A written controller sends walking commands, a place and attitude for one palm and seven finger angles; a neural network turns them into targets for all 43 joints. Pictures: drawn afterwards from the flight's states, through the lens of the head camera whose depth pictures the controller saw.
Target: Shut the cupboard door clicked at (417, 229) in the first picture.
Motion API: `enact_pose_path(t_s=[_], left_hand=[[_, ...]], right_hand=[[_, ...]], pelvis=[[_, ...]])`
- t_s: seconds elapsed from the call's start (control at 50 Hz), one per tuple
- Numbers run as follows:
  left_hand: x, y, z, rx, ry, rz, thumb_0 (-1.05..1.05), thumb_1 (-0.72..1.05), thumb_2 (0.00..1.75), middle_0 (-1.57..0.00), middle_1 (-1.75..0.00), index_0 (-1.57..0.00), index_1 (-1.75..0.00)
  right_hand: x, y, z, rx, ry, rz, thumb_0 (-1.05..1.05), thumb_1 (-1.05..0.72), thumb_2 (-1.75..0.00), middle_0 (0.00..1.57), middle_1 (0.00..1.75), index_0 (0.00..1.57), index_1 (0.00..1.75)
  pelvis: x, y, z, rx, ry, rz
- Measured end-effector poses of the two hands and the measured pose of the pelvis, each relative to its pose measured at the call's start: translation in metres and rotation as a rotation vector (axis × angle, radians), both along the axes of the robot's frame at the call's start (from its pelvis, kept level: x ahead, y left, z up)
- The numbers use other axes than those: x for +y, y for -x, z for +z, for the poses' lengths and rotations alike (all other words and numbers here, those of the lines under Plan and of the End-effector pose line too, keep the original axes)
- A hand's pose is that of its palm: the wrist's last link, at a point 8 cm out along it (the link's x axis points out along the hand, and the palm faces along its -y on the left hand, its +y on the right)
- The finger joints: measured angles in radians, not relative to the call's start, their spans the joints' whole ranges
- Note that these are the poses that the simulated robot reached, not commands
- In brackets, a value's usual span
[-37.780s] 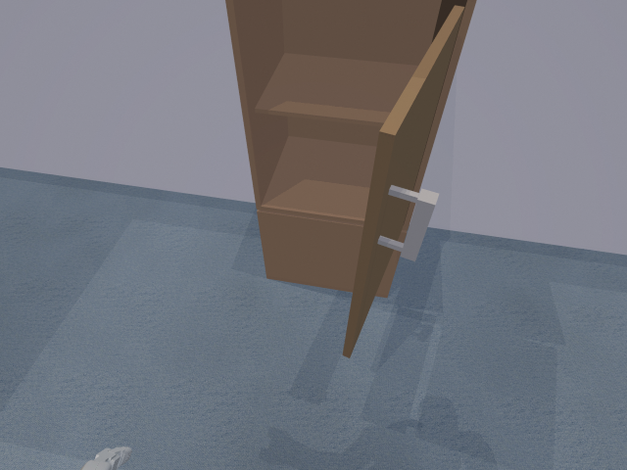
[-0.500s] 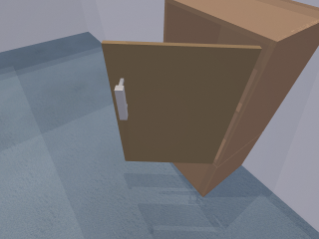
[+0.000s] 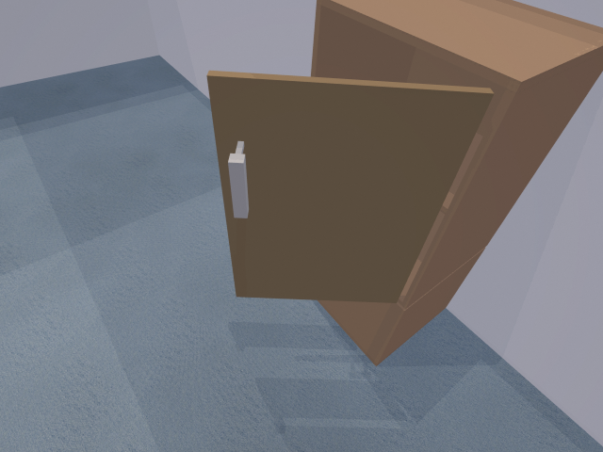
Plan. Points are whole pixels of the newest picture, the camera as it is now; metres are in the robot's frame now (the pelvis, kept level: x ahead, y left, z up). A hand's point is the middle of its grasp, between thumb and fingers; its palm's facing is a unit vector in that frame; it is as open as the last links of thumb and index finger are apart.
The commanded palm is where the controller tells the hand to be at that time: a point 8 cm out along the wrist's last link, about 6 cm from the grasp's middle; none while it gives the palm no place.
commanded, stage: shuffle to correct the standing spot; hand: left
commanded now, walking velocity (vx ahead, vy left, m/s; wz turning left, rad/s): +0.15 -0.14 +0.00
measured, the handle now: (240, 179) +0.53 +0.14 +0.07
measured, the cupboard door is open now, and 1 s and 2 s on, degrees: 52 52 52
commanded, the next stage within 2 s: come to a stop and stand still in 0.46 s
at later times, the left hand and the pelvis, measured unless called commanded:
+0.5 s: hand out of the picture +0.05 +0.12 -0.18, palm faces +0.03 -0.98 -0.18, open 7.4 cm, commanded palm none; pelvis +0.05 -0.05 -0.01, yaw -1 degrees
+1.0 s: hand out of the picture +0.08 +0.11 -0.18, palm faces +0.10 -0.97 -0.22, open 7.4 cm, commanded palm none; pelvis +0.09 -0.07 -0.01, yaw +1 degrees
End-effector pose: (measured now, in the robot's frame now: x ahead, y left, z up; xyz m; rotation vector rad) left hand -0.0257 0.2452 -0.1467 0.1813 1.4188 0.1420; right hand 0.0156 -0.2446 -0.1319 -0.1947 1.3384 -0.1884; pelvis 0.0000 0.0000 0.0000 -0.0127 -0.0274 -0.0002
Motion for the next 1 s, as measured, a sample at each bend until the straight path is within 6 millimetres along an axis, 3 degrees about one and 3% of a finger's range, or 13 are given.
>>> enact_pose_path(t_s=[0.14, 0.26, 0.34, 0.44, 0.5, 0.56, 0.64, 0.72, 0.8, 0.9, 1.0], left_hand=[[-0.037, 0.043, -0.003, 0.110, 0.050, 0.062, 0.01, 0.91, 0.90, -0.20, -0.30, -0.19, -0.29], [-0.059, 0.054, -0.012, 0.164, 0.094, 0.104, 0.01, 0.91, 0.90, -0.20, -0.30, -0.20, -0.30], [-0.065, 0.031, -0.016, 0.166, 0.108, 0.063, 0.01, 0.91, 0.90, -0.20, -0.30, -0.19, -0.29], [-0.068, -0.033, -0.004, 0.033, 0.070, 0.017, 0.01, 0.91, 0.90, -0.20, -0.30, -0.19, -0.29], [-0.072, -0.065, -0.004, -0.075, 0.029, 0.030, 0.01, 0.91, 0.90, -0.20, -0.30, -0.19, -0.29], [-0.079, -0.082, 0.001, -0.120, 0.016, 0.074, 0.00, 0.91, 0.90, -0.20, -0.30, -0.19, -0.29], [-0.090, -0.093, 0.002, -0.110, 0.028, 0.091, 0.00, 0.91, 0.90, -0.20, -0.30, -0.19, -0.29], [-0.097, -0.095, -0.007, -0.054, 0.060, 0.101, 0.01, 0.92, 0.90, -0.20, -0.30, -0.19, -0.29], [-0.100, -0.097, -0.015, -0.006, 0.082, 0.127, 0.01, 0.92, 0.90, -0.20, -0.30, -0.19, -0.29], [-0.098, -0.102, -0.010, 0.012, 0.065, 0.119, 0.01, 0.91, 0.90, -0.20, -0.30, -0.20, -0.30], [-0.088, -0.102, -0.001, -0.013, -0.010, 0.106, 0.01, 0.91, 0.90, -0.20, -0.30, -0.20, -0.30]], right_hand=[[0.006, 0.024, -0.012, 0.073, -0.042, -0.043, 0.01, -0.90, -0.89, 0.20, 0.30, 0.20, 0.30], [0.004, 0.017, -0.016, 0.061, -0.029, -0.065, 0.01, -0.90, -0.89, 0.20, 0.30, 0.20, 0.30], [0.004, 0.011, -0.018, 0.026, -0.030, -0.101, 0.01, -0.91, -0.89, 0.20, 0.30, 0.20, 0.30], [-0.005, 0.014, -0.017, 0.050, -0.060, -0.123, 0.00, -0.90, -0.89, 0.20, 0.30, 0.20, 0.30], [-0.018, 0.010, -0.026, 0.099, -0.074, -0.110, 0.00, -0.90, -0.89, 0.20, 0.30, 0.20, 0.30], [-0.030, -0.009, -0.022, 0.120, -0.070, -0.077, 0.01, -0.91, -0.89, 0.20, 0.30, 0.20, 0.30], [-0.039, -0.053, -0.012, 0.059, -0.051, -0.045, 0.01, -0.91, -0.89, 0.20, 0.30, 0.20, 0.30], [-0.036, -0.100, -0.012, -0.018, -0.027, -0.007, 0.01, -0.92, -0.90, 0.20, 0.30, 0.20, 0.30], [-0.032, -0.133, -0.011, -0.050, -0.009, 0.018, 0.01, -0.94, -0.90, 0.20, 0.30, 0.20, 0.30], [-0.027, -0.159, -0.010, -0.093, -0.025, 0.042, 0.01, -0.93, -0.89, 0.20, 0.30, 0.20, 0.30], [-0.034, -0.161, -0.021, -0.108, -0.067, 0.051, 0.00, -0.92, -0.89, 0.20, 0.30, 0.20, 0.30]], pelvis=[[-0.013, -0.004, -0.004, -0.002, 0.003, -0.001], [-0.015, -0.020, -0.011, -0.009, 0.010, -0.001], [-0.018, -0.029, -0.013, -0.002, -0.009, -0.036], [-0.034, -0.037, -0.006, 0.019, -0.014, -0.042], [-0.048, -0.045, -0.011, 0.033, -0.024, -0.022], [-0.054, -0.057, -0.007, 0.035, -0.002, 0.019], [-0.057, -0.076, -0.001, 0.036, 0.001, 0.043], [-0.052, -0.092, -0.005, 0.028, 0.013, 0.042], [-0.048, -0.105, -0.009, 0.018, -0.001, 0.033], [-0.051, -0.101, -0.006, 0.023, -0.018, 0.025], [-0.065, -0.086, -0.009, 0.021, -0.032, 0.025]])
